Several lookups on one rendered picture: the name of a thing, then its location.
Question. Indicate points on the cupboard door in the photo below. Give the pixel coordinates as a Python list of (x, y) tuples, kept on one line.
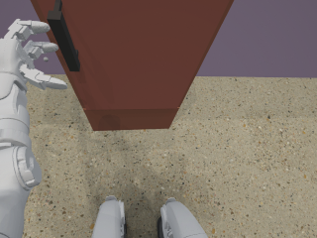
[(137, 54)]

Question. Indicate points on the robot left hand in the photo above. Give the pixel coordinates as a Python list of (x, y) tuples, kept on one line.
[(13, 55)]

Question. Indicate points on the handle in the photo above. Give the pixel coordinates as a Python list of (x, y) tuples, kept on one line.
[(62, 36)]

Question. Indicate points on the robot left upper arm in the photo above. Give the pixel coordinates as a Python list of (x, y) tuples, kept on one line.
[(19, 173)]

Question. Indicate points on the right robot thigh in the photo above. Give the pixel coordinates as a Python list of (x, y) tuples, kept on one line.
[(177, 218)]

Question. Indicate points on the robot right shin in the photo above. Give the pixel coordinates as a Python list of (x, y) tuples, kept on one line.
[(168, 234)]

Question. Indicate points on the left robot forearm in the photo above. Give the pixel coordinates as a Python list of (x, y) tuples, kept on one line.
[(14, 116)]

